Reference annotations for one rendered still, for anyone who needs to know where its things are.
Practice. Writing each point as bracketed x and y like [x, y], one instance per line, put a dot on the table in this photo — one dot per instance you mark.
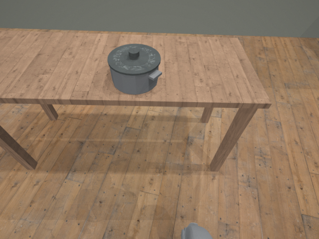
[63, 68]

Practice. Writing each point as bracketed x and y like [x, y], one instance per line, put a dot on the right robot thigh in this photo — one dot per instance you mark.
[195, 232]

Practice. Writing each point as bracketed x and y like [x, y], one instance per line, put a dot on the lid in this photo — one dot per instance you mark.
[120, 61]

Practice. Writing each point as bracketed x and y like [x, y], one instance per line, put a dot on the knob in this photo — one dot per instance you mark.
[134, 52]

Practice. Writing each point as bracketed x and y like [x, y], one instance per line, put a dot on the pot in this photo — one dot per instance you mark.
[135, 85]

